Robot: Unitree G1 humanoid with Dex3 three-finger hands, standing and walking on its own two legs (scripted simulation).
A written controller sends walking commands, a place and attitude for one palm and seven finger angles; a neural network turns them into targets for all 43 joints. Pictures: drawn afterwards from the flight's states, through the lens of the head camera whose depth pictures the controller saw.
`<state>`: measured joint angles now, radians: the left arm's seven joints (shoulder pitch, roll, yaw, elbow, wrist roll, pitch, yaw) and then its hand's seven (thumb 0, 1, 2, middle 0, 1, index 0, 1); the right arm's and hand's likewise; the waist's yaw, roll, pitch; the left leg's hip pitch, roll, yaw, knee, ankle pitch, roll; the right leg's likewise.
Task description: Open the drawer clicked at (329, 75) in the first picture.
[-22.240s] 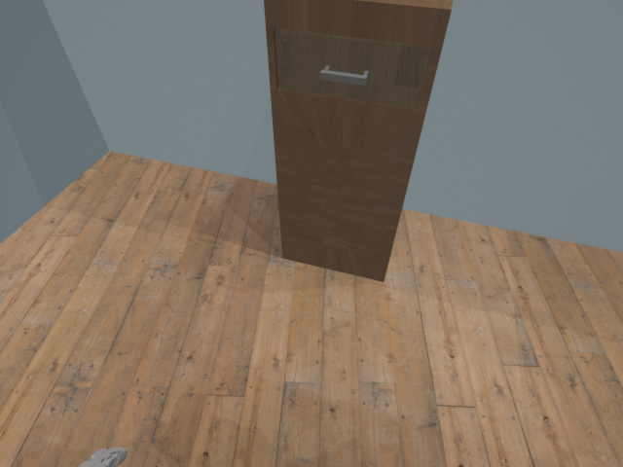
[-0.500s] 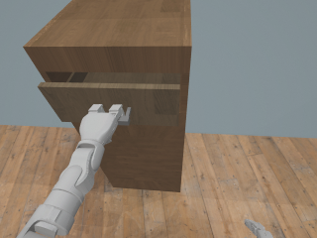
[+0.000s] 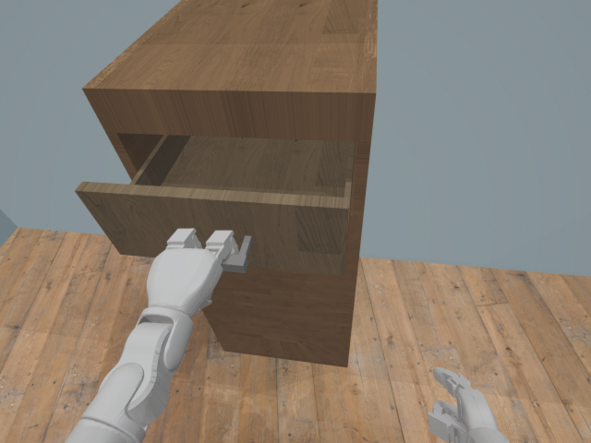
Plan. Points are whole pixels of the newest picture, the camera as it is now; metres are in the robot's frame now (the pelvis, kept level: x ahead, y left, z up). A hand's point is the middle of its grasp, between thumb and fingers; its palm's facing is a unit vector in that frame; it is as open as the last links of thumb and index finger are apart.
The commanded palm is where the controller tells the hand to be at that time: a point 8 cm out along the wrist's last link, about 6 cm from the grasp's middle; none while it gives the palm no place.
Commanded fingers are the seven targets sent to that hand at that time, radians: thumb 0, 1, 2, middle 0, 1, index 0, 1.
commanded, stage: pull the drawer open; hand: left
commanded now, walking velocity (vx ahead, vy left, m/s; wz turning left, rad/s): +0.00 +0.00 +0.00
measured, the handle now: (210, 250) +0.36 +0.17 +0.07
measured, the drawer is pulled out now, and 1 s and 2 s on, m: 0.14 0.25 0.29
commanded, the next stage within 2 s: open the thumb to release the handle in 1.78 s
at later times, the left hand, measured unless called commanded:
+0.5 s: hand (184, 343) +0.22 +0.17 +0.05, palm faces +0.04 -0.13 -0.99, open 5.7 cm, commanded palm +0.19 +0.18 +0.11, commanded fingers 0.00 0.90 0.90 -0.40 -1.35 -0.40 -1.35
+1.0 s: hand (173, 374) +0.19 +0.17 +0.05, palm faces +0.03 -0.15 -0.99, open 5.6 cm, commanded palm +0.14 +0.18 +0.11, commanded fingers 0.00 0.90 0.90 -0.40 -1.35 -0.40 -1.35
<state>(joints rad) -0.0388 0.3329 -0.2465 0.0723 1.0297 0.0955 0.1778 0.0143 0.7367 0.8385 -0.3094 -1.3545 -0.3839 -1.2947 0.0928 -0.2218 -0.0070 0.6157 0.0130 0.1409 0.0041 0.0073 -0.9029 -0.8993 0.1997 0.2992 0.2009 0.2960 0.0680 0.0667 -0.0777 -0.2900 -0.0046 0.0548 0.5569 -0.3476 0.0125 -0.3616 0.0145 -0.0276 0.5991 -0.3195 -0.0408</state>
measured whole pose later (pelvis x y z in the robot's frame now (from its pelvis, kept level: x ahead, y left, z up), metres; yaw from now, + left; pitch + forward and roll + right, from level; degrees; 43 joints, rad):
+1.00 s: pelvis -0.02 -0.01 +0.00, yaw -1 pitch +2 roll +1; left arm 0.43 0.37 -0.17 -0.29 1.02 0.05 0.23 0.02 0.72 0.80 -0.33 -1.33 -0.40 -1.33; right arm 0.09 -0.23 0.01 0.58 -0.01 0.12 0.03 0.01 -0.90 -0.90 0.20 0.30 0.20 0.30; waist 0.09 0.08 -0.06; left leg -0.28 0.01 0.07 0.58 -0.34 0.00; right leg -0.36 0.03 -0.01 0.63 -0.31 -0.05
